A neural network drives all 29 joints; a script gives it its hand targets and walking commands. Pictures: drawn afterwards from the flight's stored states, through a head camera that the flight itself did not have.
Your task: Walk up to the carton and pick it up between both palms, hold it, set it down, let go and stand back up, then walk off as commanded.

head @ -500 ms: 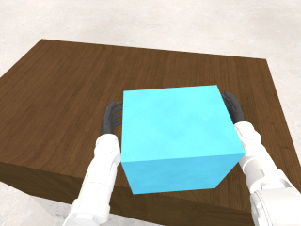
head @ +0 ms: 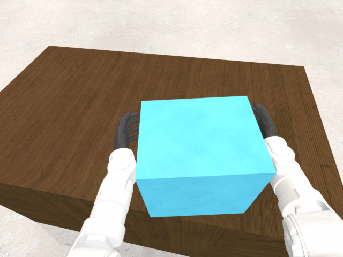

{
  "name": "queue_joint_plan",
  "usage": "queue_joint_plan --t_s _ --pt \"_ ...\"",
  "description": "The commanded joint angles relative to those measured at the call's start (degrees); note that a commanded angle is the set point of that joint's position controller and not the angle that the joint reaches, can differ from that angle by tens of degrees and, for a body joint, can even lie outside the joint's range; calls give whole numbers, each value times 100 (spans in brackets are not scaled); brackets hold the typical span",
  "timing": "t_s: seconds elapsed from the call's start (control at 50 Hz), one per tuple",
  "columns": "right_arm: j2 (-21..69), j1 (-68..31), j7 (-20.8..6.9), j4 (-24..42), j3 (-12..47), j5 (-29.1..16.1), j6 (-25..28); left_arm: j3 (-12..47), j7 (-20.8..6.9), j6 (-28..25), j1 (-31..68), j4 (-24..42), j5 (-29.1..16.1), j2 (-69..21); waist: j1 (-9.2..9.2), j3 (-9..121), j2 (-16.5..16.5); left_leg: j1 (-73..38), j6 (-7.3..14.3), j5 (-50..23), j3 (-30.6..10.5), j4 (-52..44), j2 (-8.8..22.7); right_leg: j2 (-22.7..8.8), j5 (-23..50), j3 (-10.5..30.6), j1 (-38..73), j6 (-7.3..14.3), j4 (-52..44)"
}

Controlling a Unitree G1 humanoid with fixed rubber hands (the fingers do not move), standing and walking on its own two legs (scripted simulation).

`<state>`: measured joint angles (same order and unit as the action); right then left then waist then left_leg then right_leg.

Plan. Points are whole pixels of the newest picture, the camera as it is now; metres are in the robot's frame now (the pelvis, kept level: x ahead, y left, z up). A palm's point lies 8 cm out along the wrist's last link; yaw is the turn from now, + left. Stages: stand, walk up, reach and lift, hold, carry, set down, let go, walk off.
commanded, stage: reach and lift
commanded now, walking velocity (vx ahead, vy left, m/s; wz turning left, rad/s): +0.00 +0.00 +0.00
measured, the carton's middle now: (195, 160) +0.37 +0.01 +0.01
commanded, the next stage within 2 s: none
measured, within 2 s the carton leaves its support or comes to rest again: leaves its support in 0.60 s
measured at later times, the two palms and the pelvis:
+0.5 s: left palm (123, 144) +0.35 +0.18 +0.07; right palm (265, 134) +0.44 -0.15 +0.06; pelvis +0.00 +0.00 +0.00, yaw +0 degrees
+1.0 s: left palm (108, 131) +0.34 +0.20 +0.13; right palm (268, 125) +0.41 -0.14 +0.12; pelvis +0.01 +0.01 +0.00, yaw +3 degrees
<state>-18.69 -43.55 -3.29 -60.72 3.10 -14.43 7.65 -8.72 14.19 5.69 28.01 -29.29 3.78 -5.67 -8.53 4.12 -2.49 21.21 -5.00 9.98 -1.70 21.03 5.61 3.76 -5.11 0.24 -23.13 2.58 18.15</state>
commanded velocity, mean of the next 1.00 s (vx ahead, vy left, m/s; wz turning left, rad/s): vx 0.00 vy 0.00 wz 0.00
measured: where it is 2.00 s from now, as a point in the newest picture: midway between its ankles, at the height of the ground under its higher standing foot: outside the picture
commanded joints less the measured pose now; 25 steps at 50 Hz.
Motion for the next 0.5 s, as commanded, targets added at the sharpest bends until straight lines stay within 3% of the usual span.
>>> queue_joint_plan --t_s 0.0,0.02,0.04,0.08,0.1,0.12,0.16,0.18,0.2,0.24,0.3,0.4,0.42,0.48 --pt "-226 -2475 3 920 -3 -17 230 310 1 -252 1882 1003 66 -312 21 3016 770 -744 325 -1723 476 94 -468 -3 1112 -1 1871 -218 49" --pt "-118 -2490 2 1083 -2 -31 239 295 -31 -264 1806 965 61 -320 0 3036 822 -631 341 -1719 500 106 -489 -7 1186 14 1995 -231 51" --pt "-203 -2476 23 1071 -94 10 280 333 -18 -248 1805 1112 52 -336 98 3135 745 -731 317 -1804 489 115 -490 21 1208 -44 1953 -199 29" --pt "-152 -2365 31 846 -7 -40 221 322 -19 -276 1812 1009 99 -288 98 2888 582 -725 295 -1759 503 90 -508 -19 1143 2 1963 -207 -10" --pt "-52 -2387 24 968 14 38 210 332 -62 -280 1788 1050 80 -390 86 2845 787 -711 325 -1741 473 57 -490 -13 1231 -15 1953 -228 11" --pt "-146 -2479 31 806 -35 37 215 308 -61 -255 1904 935 145 -371 87 2778 659 -762 305 -1670 481 62 -492 18 1021 -40 1861 -195 -27" --pt "-66 -2391 1 920 -121 51 230 416 -72 -269 1777 1019 65 -486 192 2770 751 -775 333 -1599 436 46 -470 15 901 -51 1874 -209 -42" --pt "-44 -2430 19 835 -46 55 203 367 -86 -282 1890 840 91 -435 85 2641 720 -636 343 -1510 490 51 -497 -32 882 -32 1823 -215 -47" --pt "-47 -2602 12 1054 -103 85 255 363 -76 -337 2044 955 30 -353 112 2882 835 -611 349 -1513 509 78 -484 -25 855 -33 1887 -242 -14" --pt "30 -2438 12 943 4 58 237 302 -70 -310 1802 764 129 -361 17 2697 763 -569 340 -1617 505 84 -501 -18 1004 4 1905 -240 -36" --pt "5 -2450 23 990 -73 114 223 350 -79 -322 1942 976 118 -434 132 2890 695 -786 320 -1722 482 63 -489 -17 1139 -37 1887 -252 -11" --pt "239 -2308 72 1145 87 65 242 412 -139 -261 1748 1071 164 -548 128 2925 736 -904 311 -1965 478 109 -521 3 1518 -26 2050 -238 -26" --pt "202 -2389 46 1253 32 78 314 503 -133 -282 1852 1257 142 -652 148 3147 617 -939 255 -2096 464 124 -512 2 1672 -47 2090 -221 16" --pt "431 -2348 98 1436 183 62 338 651 -200 -265 1831 1523 128 -813 192 3132 708 -1042 265 -2273 459 166 -533 -19 1916 -87 2171 -246 -12"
